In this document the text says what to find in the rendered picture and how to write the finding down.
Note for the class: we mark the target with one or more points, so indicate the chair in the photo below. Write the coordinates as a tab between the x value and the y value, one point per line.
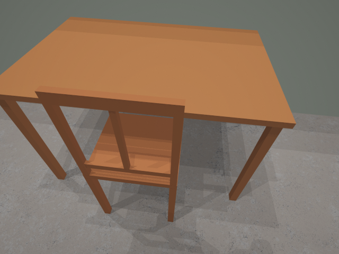
134	149

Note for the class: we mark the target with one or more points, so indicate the table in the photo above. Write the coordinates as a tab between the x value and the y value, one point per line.
223	74

